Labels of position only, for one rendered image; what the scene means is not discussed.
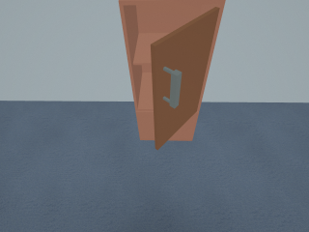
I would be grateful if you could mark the handle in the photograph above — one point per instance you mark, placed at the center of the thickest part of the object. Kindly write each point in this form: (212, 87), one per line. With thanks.
(175, 87)

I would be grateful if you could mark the cupboard door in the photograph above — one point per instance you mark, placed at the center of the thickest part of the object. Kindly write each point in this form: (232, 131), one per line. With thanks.
(187, 49)

